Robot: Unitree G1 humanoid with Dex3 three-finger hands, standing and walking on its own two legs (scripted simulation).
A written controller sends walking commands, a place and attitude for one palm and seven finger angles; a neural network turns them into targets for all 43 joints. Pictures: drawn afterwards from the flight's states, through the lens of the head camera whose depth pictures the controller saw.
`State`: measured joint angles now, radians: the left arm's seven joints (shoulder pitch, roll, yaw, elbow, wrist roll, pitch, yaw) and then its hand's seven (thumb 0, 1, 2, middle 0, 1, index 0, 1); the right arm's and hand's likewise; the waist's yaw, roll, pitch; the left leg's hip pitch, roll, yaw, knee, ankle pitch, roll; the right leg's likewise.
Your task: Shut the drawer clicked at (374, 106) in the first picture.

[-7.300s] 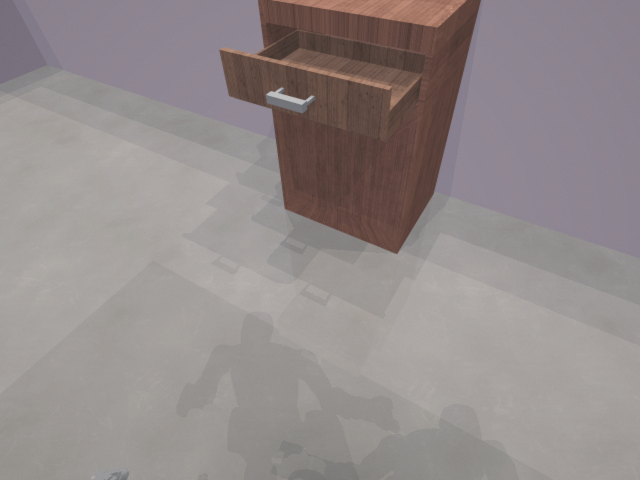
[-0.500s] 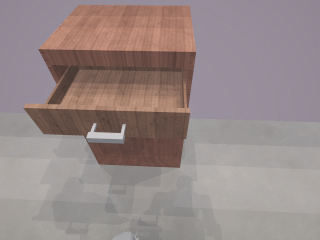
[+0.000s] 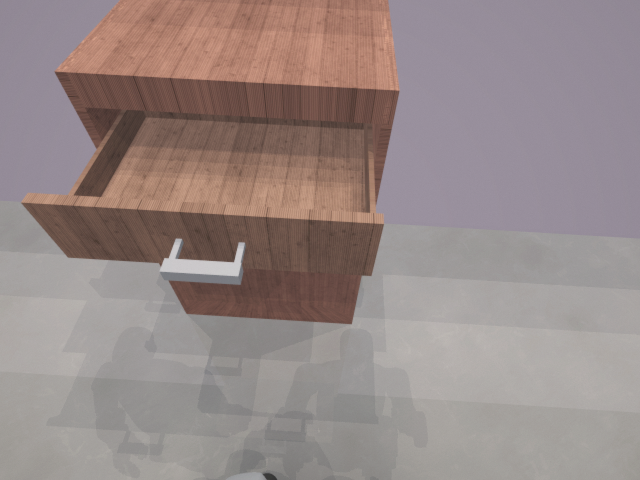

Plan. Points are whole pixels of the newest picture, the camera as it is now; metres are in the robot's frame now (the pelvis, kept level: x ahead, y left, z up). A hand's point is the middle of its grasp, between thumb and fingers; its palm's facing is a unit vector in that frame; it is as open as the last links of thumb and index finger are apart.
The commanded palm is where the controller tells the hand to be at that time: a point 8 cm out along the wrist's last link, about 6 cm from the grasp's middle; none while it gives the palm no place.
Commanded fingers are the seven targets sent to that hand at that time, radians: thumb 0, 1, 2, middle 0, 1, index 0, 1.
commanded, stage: come to a stop and stand still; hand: left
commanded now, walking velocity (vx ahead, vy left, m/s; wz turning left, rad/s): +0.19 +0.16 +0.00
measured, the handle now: (206, 259) +0.41 +0.21 -0.02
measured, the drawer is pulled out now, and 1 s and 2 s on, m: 0.23 0.23 0.23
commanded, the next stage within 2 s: look again from close up in 0.88 s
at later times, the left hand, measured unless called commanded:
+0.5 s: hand out of the picture +0.00 +0.19 -0.18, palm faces +0.04 -0.97 -0.23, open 7.4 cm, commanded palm none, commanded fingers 0.00 0.90 0.90 -0.20 -0.30 -0.20 -0.30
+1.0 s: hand out of the picture +0.04 +0.22 -0.17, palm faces -0.01 -0.97 -0.23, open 7.4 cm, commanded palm none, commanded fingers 0.00 0.90 0.90 -0.20 -0.30 -0.20 -0.30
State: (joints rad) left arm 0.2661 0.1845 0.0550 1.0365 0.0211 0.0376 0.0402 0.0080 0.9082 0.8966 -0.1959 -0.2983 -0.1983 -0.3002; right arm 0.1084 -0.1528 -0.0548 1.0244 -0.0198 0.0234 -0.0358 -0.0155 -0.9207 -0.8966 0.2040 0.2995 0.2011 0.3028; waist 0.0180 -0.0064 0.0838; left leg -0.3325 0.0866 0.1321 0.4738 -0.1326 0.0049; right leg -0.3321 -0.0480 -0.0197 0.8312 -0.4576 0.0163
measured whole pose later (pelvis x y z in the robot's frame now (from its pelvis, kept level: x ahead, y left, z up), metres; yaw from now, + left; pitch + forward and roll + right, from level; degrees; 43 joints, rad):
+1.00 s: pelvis +0.00 +0.03 +0.00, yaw -1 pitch -1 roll +0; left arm 0.24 0.19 -0.01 1.04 0.01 0.01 0.04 0.01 0.91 0.90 -0.20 -0.30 -0.20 -0.30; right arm 0.24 -0.19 0.02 1.05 -0.01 -0.01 -0.02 0.00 -0.91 -0.90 0.20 0.30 0.20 0.30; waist 0.00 -0.01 0.06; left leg -0.13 -0.03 0.10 0.48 -0.34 0.06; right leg -0.18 -0.10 0.02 0.49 -0.29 0.08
